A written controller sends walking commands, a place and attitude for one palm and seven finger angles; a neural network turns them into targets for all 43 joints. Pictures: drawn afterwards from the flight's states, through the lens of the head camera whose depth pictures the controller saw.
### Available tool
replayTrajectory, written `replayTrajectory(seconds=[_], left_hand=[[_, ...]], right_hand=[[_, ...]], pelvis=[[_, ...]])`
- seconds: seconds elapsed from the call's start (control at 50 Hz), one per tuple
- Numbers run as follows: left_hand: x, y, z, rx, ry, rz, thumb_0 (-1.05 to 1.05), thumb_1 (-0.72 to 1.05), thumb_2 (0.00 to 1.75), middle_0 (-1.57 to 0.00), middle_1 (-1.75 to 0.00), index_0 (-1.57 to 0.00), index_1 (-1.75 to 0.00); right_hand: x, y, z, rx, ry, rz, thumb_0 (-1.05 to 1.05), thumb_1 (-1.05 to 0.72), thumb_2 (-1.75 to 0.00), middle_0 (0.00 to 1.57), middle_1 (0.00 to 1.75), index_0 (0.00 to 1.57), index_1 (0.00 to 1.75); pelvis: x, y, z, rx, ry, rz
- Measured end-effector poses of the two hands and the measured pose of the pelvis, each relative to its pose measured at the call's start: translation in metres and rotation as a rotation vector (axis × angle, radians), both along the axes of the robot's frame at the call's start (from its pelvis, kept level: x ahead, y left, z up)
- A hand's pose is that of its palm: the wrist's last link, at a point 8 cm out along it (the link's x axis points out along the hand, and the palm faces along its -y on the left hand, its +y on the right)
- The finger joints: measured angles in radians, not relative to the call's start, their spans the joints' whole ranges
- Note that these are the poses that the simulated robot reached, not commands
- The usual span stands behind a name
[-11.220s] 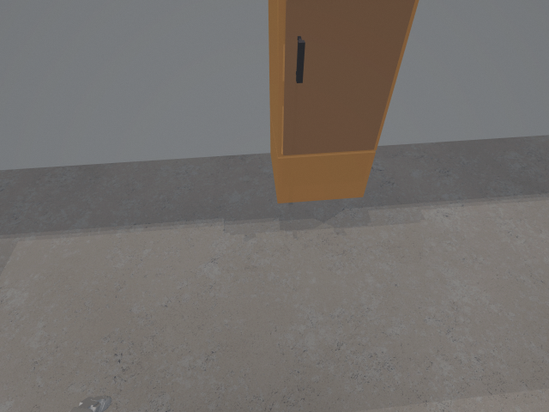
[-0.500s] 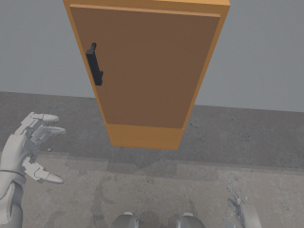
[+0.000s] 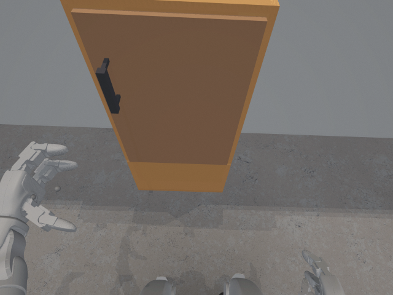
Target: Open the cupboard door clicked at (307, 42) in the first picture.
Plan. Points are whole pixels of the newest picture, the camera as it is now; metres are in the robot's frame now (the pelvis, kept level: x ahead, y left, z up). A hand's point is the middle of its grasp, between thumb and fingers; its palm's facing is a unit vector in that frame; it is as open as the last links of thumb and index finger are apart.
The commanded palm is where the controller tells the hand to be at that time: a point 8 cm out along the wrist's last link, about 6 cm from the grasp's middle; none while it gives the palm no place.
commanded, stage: raise the hand with hooked fingers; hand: left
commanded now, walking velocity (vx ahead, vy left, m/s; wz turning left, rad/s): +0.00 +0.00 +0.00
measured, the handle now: (110, 87) +0.58 +0.25 +0.04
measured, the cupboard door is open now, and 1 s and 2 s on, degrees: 0 0 0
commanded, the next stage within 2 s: move the hooked fingers beside the handle in 0.12 s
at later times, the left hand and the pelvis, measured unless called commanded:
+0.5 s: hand (64, 174) +0.32 +0.27 +0.06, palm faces +0.02 -1.00 -0.04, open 14.0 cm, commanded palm +0.30 +0.32 +0.05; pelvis +0.00 +0.00 +0.00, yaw +0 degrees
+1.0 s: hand (70, 143) +0.39 +0.28 +0.06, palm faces +0.03 -1.00 -0.02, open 14.0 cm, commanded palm +0.37 +0.33 +0.05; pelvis -0.01 +0.00 -0.01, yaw -1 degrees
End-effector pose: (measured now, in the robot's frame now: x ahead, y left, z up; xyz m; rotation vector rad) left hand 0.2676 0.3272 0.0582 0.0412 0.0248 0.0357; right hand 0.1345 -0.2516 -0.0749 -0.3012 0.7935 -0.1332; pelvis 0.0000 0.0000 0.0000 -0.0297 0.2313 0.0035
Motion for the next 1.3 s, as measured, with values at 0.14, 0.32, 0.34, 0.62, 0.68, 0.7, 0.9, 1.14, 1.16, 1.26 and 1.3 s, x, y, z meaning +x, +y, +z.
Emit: replayTrajectory(seconds=[0.14,0.32,0.34,0.62,0.68,0.7,0.9,1.14,1.16,1.26,1.3], left_hand=[[-0.001,-0.003,-0.001,0.002,0.003,-0.008,-0.01,-0.5,0.3,-0.3,-1.2,-0.3,-1.2],[0.0,-0.002,0.001,0.0,-0.002,0.002,-0.01,-0.5,0.3,-0.3,-1.2,-0.3,-1.2],[0.002,-0.001,0.001,-0.001,-0.004,0.004,-0.01,-0.5,0.3,-0.3,-1.2,-0.3,-1.2],[0.045,0.002,0.002,-0.01,-0.005,-0.005,-0.01,-0.5,0.3,-0.3,-1.2,-0.31,-1.2],[0.051,0.005,0.004,-0.002,-0.011,0.002,-0.01,-0.5,0.3,-0.3,-1.2,-0.3,-1.2],[0.054,0.005,0.004,0.0,-0.016,0.0,-0.01,-0.5,0.3,-0.3,-1.2,-0.3,-1.2],[0.085,0.006,0.001,-0.011,-0.016,-0.017,-0.01,-0.5,0.3,-0.3,-1.2,-0.3,-1.2],[0.12,0.016,0.001,-0.019,-0.017,-0.015,-0.01,-0.5,0.3,-0.3,-1.2,-0.3,-1.2],[0.123,0.017,0.0,-0.021,-0.016,-0.015,-0.01,-0.5,0.3,-0.3,-1.2,-0.3,-1.2],[0.137,0.021,-0.001,-0.024,-0.019,-0.018,-0.01,-0.5,0.3,-0.3,-1.2,-0.3,-1.2],[0.142,0.023,-0.002,-0.027,-0.015,-0.018,-0.01,-0.5,0.3,-0.3,-1.2,-0.3,-1.2]], right_hand=[[0.008,0.003,0.0,0.011,-0.017,0.011,0.02,-0.9,-0.89,0.2,0.3,0.2,0.3],[0.015,0.005,-0.002,0.016,-0.033,0.027,0.02,-0.9,-0.89,0.2,0.3,0.2,0.3],[0.015,0.005,-0.002,0.014,-0.031,0.028,0.02,-0.9,-0.89,0.2,0.3,0.2,0.3],[-0.011,-0.004,-0.01,-0.003,0.043,-0.02,0.01,-0.9,-0.89,0.2,0.3,0.2,0.3],[-0.021,-0.007,-0.013,-0.01,0.074,-0.037,0.01,-0.9,-0.89,0.2,0.3,0.2,0.3],[-0.024,-0.008,-0.014,-0.012,0.086,-0.042,0.01,-0.9,-0.89,0.2,0.3,0.2,0.3],[-0.056,-0.014,-0.022,-0.036,0.196,-0.089,0.01,-0.9,-0.89,0.2,0.3,0.2,0.3],[-0.081,-0.014,-0.028,-0.052,0.301,-0.125,0.01,-0.9,-0.89,0.2,0.3,0.2,0.3],[-0.083,-0.014,-0.029,-0.054,0.311,-0.127,0.01,-0.9,-0.89,0.2,0.3,0.2,0.3],[-0.094,-0.013,-0.031,-0.061,0.358,-0.145,0.01,-0.9,-0.89,0.2,0.3,0.2,0.3],[-0.098,-0.013,-0.032,-0.064,0.376,-0.151,0.01,-0.9,-0.89,0.2,0.3,0.2,0.3]], pelvis=[[0.0,-0.002,0.0,-0.001,-0.002,0.002],[0.0,-0.003,-0.002,-0.001,0.0,0.008],[-0.001,-0.003,-0.002,-0.001,0.001,0.009],[-0.005,-0.003,-0.005,0.002,0.021,-0.004],[-0.006,-0.003,-0.005,0.001,0.026,-0.007],[-0.006,-0.002,-0.005,0.001,0.028,-0.007],[-0.008,0.0,-0.008,-0.002,0.054,-0.013],[-0.01,0.005,-0.014,-0.01,0.091,-0.021],[-0.011,0.005,-0.015,-0.011,0.094,-0.021],[-0.011,0.008,-0.017,-0.016,0.113,-0.024],[-0.011,0.008,-0.019,-0.018,0.12,-0.025]])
